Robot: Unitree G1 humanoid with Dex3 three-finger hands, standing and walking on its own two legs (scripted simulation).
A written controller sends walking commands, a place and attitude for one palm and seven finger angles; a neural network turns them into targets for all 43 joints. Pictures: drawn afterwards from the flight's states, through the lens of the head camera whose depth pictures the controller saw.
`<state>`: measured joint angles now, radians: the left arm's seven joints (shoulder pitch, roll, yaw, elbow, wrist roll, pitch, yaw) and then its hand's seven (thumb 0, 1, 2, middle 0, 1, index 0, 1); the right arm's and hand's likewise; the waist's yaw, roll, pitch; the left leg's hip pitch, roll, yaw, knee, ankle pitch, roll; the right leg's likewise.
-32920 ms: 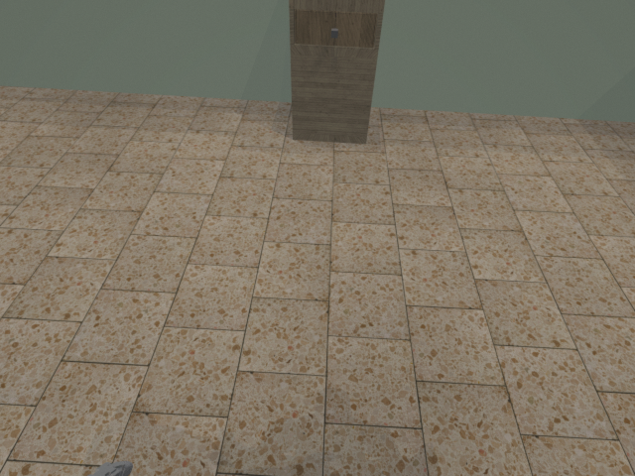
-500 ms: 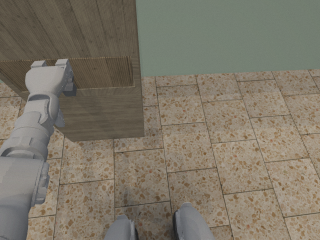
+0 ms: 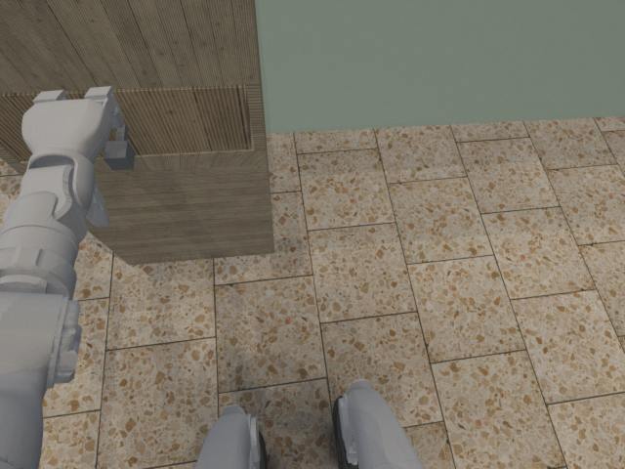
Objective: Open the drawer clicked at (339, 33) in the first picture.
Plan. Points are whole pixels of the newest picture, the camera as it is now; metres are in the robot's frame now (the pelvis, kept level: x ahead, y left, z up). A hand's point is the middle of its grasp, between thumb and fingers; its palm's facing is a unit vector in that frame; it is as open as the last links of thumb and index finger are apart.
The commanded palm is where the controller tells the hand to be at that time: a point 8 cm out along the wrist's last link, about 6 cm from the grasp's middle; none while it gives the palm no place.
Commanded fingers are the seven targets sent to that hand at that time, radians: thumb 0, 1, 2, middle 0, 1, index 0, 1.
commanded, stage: move the hooked fingers above the handle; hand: left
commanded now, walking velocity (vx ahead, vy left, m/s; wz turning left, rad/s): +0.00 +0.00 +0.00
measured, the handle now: (120, 146) +0.59 +0.24 -0.07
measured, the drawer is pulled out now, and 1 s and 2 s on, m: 0.00 0.00 0.00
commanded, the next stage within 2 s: none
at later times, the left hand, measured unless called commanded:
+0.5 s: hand (99, 153) +0.54 +0.24 -0.01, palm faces -0.14 +0.01 -0.99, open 13.7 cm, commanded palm +0.55 +0.22 +0.05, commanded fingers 0.00 -0.50 0.30 -0.30 -1.20 -0.30 -1.20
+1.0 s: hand (96, 154) +0.54 +0.24 -0.01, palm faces -0.04 -0.03 -1.00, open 13.8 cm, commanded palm +0.54 +0.22 +0.05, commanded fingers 0.00 -0.50 0.30 -0.30 -1.20 -0.30 -1.20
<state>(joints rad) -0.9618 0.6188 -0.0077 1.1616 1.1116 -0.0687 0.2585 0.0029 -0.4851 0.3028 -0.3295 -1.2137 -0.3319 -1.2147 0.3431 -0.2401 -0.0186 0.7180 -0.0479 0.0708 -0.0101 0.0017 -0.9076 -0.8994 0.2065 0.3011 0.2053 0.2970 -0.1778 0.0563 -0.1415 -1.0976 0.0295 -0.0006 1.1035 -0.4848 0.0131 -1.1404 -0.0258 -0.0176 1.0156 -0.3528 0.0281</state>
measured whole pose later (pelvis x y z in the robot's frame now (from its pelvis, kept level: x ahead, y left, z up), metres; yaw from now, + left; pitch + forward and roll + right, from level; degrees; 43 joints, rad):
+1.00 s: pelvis +0.01 +0.00 -0.01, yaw +0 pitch +30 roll -3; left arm -0.96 0.62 0.02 1.12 1.14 -0.15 0.34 0.00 -0.49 0.30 -0.32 -1.20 -0.32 -1.20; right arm 0.33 -0.25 -0.03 0.73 -0.06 0.06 0.00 0.00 -0.91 -0.90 0.21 0.30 0.20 0.30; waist -0.18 0.05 -0.16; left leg -1.17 0.03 -0.03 1.18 -0.53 0.01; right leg -1.20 -0.03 -0.04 1.07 -0.39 0.03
